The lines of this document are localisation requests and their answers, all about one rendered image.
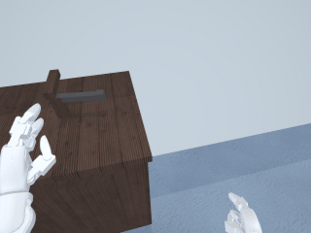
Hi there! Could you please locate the tap lever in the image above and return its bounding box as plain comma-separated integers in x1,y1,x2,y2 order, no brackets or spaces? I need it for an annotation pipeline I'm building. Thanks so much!
55,89,106,103

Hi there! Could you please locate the robot left forearm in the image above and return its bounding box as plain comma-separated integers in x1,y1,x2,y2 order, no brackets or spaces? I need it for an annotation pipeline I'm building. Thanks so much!
0,190,36,233

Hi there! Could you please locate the right robot hand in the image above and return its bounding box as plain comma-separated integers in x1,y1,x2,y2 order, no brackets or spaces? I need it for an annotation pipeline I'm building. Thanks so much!
225,192,262,233

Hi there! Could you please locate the left robot hand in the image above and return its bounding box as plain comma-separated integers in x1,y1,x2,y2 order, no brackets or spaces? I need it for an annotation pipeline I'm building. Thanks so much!
0,103,56,195

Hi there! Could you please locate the counter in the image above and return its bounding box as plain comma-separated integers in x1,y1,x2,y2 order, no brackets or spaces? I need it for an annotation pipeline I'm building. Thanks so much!
0,69,153,233

